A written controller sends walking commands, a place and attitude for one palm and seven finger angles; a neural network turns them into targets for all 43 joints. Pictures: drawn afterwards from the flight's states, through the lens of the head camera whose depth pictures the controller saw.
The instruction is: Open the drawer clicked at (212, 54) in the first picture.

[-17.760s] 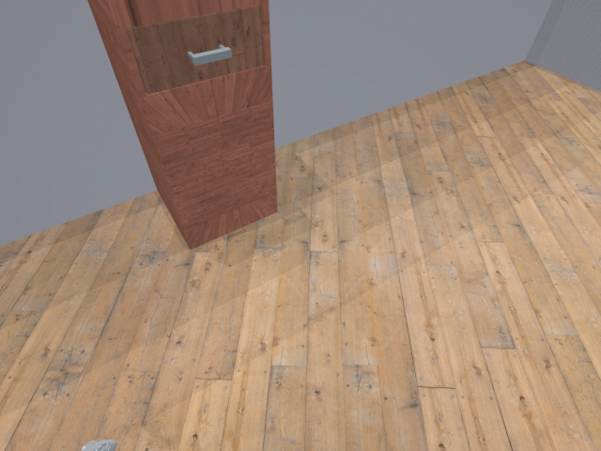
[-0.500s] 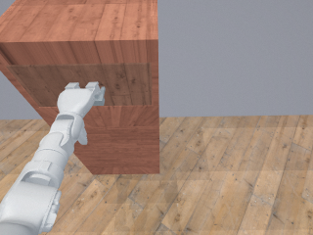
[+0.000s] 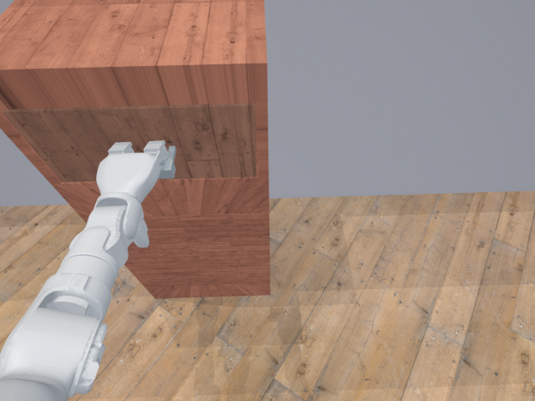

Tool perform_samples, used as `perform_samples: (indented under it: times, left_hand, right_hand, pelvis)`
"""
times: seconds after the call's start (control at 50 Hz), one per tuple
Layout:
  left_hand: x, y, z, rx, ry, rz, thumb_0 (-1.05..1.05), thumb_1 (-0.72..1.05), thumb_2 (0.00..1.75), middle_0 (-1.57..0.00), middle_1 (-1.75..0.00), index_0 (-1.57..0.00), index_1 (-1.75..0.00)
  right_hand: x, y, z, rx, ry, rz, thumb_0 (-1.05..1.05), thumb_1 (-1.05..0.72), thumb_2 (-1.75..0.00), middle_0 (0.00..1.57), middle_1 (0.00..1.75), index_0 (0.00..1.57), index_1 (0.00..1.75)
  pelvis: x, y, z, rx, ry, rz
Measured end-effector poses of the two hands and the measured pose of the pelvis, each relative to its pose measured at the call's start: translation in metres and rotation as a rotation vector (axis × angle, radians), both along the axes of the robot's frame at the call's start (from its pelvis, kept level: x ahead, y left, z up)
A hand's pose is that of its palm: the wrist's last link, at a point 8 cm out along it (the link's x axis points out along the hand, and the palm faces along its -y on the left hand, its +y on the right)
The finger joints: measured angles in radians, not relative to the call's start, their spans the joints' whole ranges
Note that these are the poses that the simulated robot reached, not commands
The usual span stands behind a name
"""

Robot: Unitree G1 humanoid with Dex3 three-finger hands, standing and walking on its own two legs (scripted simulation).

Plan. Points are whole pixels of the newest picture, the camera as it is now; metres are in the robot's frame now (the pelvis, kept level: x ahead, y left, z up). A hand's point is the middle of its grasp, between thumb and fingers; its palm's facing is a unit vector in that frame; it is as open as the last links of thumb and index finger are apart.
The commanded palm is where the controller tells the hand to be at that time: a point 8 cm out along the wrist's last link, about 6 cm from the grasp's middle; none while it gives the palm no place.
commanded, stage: lower the fingers behind the handle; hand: left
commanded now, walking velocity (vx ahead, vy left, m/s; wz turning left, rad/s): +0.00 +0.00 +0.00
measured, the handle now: (142, 161) +0.50 +0.21 +0.05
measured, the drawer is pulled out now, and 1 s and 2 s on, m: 0.00 0.00 0.03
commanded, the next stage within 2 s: close the thumb around the handle in 0.08 s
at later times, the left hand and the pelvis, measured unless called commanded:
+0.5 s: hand (139, 194) +0.44 +0.21 +0.03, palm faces -0.05 -0.02 -1.00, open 11.0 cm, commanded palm +0.42 +0.22 +0.08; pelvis +0.00 +0.00 +0.00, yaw +0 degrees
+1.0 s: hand (139, 194) +0.44 +0.21 +0.03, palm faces -0.05 -0.01 -1.00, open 5.8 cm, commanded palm +0.42 +0.21 +0.08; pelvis +0.00 +0.00 +0.00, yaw +0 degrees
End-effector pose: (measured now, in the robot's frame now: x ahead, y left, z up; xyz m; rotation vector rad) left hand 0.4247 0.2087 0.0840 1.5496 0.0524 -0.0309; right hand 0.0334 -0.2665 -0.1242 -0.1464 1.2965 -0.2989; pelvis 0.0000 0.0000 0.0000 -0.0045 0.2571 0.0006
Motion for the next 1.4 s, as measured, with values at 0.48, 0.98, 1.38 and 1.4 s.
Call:
perform_samples:
  times: [0.48,0.98,1.38,1.4]
  left_hand:
    - [-0.002,0.004,0.001,0.005,-0.003,0.005,0.0,-0.1,0.47,-0.33,-1.24,-0.34,-1.24]
    - [-0.001,0.003,0.002,0.014,-0.002,0.006,0.0,0.7,0.81,-0.36,-1.34,-0.38,-1.34]
    - [-0.015,0.004,-0.001,-0.025,-0.028,0.008,0.01,0.74,0.78,-0.28,-1.35,-0.35,-1.33]
    - [-0.018,0.004,-0.001,-0.026,-0.031,0.009,0.01,0.74,0.78,-0.27,-1.35,-0.35,-1.33]
  right_hand:
    - [0.012,-0.002,0.002,-0.009,-0.028,0.017,0.0,-0.91,-0.9,0.2,0.3,0.2,0.3]
    - [0.008,-0.002,0.0,-0.005,-0.006,0.02,0.0,-0.91,-0.9,0.2,0.3,0.2,0.3]
    - [0.038,0.004,0.006,0.028,-0.067,0.003,0.01,-0.91,-0.9,0.2,0.3,0.2,0.3]
    - [0.043,0.004,0.006,0.031,-0.075,0.008,0.01,-0.91,-0.9,0.2,0.3,0.2,0.3]
  pelvis:
    - [0.0,0.0,0.001,0.0,-0.004,0.002]
    - [0.001,-0.001,0.0,0.0,-0.001,0.008]
    - [0.019,0.003,0.004,0.001,-0.011,-0.024]
    - [0.021,0.003,0.005,0.001,-0.013,-0.025]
